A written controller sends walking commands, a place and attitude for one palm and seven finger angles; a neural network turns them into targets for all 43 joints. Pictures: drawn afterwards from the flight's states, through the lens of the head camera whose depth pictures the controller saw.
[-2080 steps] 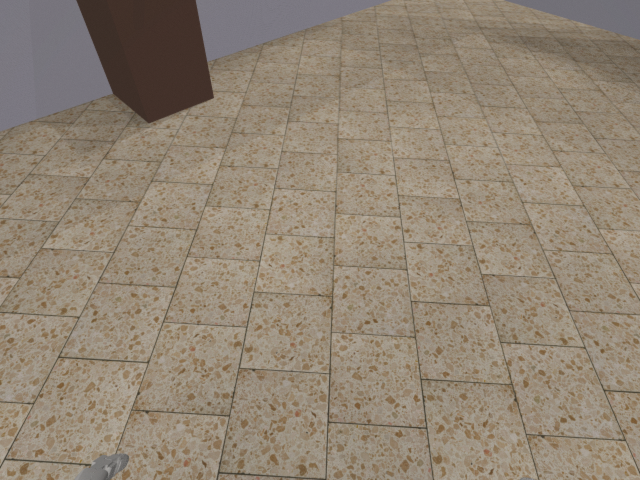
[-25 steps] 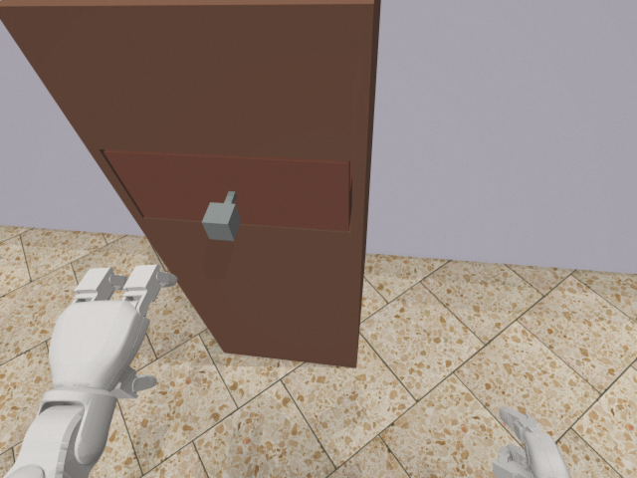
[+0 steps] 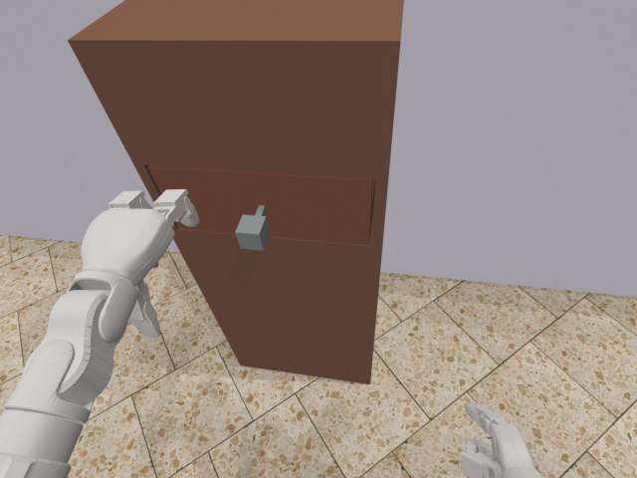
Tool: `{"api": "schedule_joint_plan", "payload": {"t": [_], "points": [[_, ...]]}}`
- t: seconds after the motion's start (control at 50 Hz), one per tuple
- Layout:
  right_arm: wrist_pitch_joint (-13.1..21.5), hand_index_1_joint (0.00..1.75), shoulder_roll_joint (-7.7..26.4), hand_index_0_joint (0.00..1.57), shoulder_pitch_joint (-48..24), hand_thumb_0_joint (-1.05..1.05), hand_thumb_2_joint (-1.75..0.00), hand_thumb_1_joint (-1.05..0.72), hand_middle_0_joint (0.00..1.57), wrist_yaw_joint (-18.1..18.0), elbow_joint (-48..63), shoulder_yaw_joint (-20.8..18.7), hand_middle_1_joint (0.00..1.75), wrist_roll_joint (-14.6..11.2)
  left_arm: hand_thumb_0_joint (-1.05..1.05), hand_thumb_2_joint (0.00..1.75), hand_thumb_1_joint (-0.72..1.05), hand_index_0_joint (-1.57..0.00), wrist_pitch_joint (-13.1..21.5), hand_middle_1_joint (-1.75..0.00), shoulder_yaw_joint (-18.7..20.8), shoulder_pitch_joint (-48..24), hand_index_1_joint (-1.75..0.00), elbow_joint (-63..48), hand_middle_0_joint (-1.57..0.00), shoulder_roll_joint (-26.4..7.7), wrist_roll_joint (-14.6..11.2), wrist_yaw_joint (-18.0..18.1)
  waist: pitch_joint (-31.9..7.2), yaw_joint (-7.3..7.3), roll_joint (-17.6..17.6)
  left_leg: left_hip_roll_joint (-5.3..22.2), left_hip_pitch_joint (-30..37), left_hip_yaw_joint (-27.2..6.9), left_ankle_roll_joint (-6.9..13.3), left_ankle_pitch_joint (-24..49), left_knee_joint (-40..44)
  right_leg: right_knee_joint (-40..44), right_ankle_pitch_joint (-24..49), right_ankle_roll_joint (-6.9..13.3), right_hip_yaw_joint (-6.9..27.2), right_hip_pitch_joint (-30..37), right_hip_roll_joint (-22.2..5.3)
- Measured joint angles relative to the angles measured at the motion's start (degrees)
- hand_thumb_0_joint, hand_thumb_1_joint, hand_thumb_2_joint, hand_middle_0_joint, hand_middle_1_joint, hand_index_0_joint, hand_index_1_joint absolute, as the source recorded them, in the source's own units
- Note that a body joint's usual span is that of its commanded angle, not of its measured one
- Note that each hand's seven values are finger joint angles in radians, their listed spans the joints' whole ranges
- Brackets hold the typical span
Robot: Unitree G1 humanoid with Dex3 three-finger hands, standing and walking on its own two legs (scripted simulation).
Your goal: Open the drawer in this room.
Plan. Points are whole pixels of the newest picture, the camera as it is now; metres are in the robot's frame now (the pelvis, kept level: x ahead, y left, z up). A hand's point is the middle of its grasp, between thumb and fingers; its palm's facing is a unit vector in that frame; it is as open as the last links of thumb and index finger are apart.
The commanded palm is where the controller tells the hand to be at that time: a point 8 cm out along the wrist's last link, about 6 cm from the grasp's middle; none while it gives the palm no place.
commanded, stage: raise the hand with hooked fingers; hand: left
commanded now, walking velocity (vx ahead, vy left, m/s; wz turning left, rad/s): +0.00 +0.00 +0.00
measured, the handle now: (256, 223) +0.50 +0.19 +0.00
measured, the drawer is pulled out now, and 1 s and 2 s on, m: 0.00 0.00 0.00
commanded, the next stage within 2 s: move the hooked fingers above the handle in 0.34 s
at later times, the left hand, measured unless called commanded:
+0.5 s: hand (161, 287) +0.29 +0.23 +0.11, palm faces +0.05 -0.05 -1.00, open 13.9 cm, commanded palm +0.27 +0.23 +0.16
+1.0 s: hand (202, 254) +0.36 +0.21 +0.09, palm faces -0.01 -0.05 -1.00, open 13.8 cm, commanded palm +0.33 +0.22 +0.15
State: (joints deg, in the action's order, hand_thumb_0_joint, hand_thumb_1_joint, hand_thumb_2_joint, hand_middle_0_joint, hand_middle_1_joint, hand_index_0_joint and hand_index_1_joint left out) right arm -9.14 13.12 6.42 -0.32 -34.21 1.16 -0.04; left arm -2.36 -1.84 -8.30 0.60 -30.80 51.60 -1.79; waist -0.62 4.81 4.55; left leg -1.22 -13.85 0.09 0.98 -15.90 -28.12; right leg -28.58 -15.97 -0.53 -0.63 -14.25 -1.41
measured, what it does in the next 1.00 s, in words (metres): stands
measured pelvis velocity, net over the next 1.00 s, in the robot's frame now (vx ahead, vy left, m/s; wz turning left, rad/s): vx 0.00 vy -0.01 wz -0.02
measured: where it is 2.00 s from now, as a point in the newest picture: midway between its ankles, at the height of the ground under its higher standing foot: outside the picture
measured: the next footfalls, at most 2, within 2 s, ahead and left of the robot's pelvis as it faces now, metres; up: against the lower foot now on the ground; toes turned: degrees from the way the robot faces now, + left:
none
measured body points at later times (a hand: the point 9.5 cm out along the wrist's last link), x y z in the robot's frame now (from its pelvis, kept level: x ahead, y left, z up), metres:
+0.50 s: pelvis -0.02 -0.01 +0.00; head -0.01 -0.06 +0.45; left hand +0.28 +0.23 +0.16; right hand +0.17 -0.24 -0.12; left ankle -0.01 +0.11 -0.74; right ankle -0.01 -0.13 -0.74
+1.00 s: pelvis +0.00 -0.01 +0.00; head +0.03 -0.05 +0.45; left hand +0.35 +0.21 +0.14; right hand +0.14 -0.26 -0.13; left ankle -0.01 +0.11 -0.74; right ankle -0.01 -0.13 -0.74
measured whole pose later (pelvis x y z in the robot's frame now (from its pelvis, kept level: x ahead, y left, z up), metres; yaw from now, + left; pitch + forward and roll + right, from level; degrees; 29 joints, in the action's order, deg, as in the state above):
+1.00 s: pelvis +0.00 -0.01 +0.00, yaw -1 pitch +5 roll +1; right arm -7.7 15.2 11.0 -1.3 -37.0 -2.0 -0.6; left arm 4.6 -3.0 -17.8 17.1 -28.2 53.8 2.2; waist -1.5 2.8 3.9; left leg -0.3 -17.6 1.0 0.2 -14.8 -27.4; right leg -29.6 -15.3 0.4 0.3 -19.3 -0.5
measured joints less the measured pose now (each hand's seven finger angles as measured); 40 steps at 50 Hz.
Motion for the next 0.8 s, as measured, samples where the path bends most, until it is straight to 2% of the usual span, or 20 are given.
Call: {"api": "schedule_joint_plan", "payload": {"t": [0.16, 0.3, 0.4, 0.46, 0.52, 0.64, 0.72, 0.8], "points": [[0.08, 0.3, 1.73, 0.2, 2.43, 0.01, -0.9, -0.9, 0.2, 0.55, -0.28, -1.17, 0.3, 0.0, 0.0, 0.3, -0.49, -0.31, 3.85, -1.2, 1.02, 3.08, -1.2, -0.47, -0.32, 0.59, -1.45, -2.04, 0.66, -0.55, 0.15, 0.15, 0.5, 0.64, -0.03, 1.54, 1.93, 1.32, 1.47, 0.06, 0.64, -0.04, 0.17], [1.21, 0.3, 2.21, 0.2, 3.12, 0.01, -0.9, -0.9, 0.2, 0.12, -1.69, -2.47, 0.3, 0.15, 0.0, 0.3, -0.49, -0.32, 8.18, -1.21, 1.04, 4.32, -1.2, -1.64, -0.33, 0.8, -0.31, 2.62, 1.4, 0.22, -0.39, 0.41, -0.14, 0.31, -0.45, 2.26, 1.91, 0.95, 1.91, 0.52, 0.31, -0.75, 0.42], [1.48, 0.3, 2.03, 0.2, 2.17, 0.01, -0.9, -0.9, 0.2, 0.1, -2.51, -2.58, 0.3, -0.45, 0.0, 0.3, -0.49, -0.32, 6.35, -1.21, 1.4, 2.5, -1.2, 0.67, -0.33, 1.09, -0.12, 5.12, 1.07, 0.39, 0.09, 0.56, -0.23, 0.07, -0.76, 2.69, 2.07, 0.76, 2.08, 0.82, 0.07, -0.95, 0.56], [1.39, 0.3, 1.85, 0.2, 1.49, 0.01, -0.9, -0.9, 0.2, 0.08, -2.28, -2.2, 0.3, -0.71, 0.0, 0.3, -0.49, -0.31, 4.11, -1.21, 0.95, 1.82, -1.2, 2.32, -0.32, 1.36, -0.14, 4.34, 0.8, 0.2, 0.5, 0.64, 0.09, 0.08, -0.89, 3.01, 2.53, 0.86, 2.23, 0.95, 0.08, -0.82, 0.65], [1.46, 0.3, 1.66, 0.2, 0.99, 0.01, -0.9, -0.9, 0.2, -0.3, -1.89, -1.67, 0.3, -0.72, 0.0, 0.3, -0.49, -0.31, 3.42, -1.21, 0.08, 1.63, -1.2, 3.62, -0.32, 1.45, -0.25, 2.77, 0.59, -0.03, 0.75, 0.75, 0.53, 0.04, -0.99, 3.2, 2.91, 1.05, 2.3, 1.05, 0.04, -0.47, 0.76], [2.4, 0.3, 1.38, 0.2, 0.51, 0.01, -0.9, -0.9, 0.2, -1.54, -1.69, -1.1, 0.3, -0.63, 0.0, 0.3, -0.49, -0.31, 6.6, -1.21, -1.34, -1.99, -1.2, 9.19, -0.32, 1.04, 0.14, 0.76, 1.15, -0.26, -0.06, 1.03, 0.12, -0.46, -1.32, 3.19, 2.6, 0.87, 2.22, 1.4, -0.47, -0.68, 1.03], [3.1, 0.3, 1.4, 0.2, 1.15, 0.01, -0.9, -0.9, 0.2, -2.07, -2.02, -1.68, 0.3, -0.45, 0.0, 0.3, -0.49, -0.32, 9.53, -1.21, -1.34, -4.91, -1.2, 11.52, -0.33, 0.93, 0.86, 1.88, 1.13, -0.33, -0.69, 1.14, -1.06, -0.73, -1.44, 2.92, 1.92, 0.53, 2.04, 1.55, -0.74, -1.62, 1.14], [3.21, 0.3, 1.72, 0.2, 2.14, 0.01, -0.9, -0.9, 0.2, -1.9, -2.67, -2.46, 0.3, -0.48, 0.0, 0.3, -0.49, -0.32, 10.1, -1.21, -1.32, -7.95, -1.2, 13.75, -0.33, 1.37, 1.46, 3.71, 0.59, -0.57, -0.82, 1.1, -2.38, -0.68, -1.4, 2.41, 1.18, -0.03, 1.67, 1.5, -0.69, -2.87, 1.1]]}}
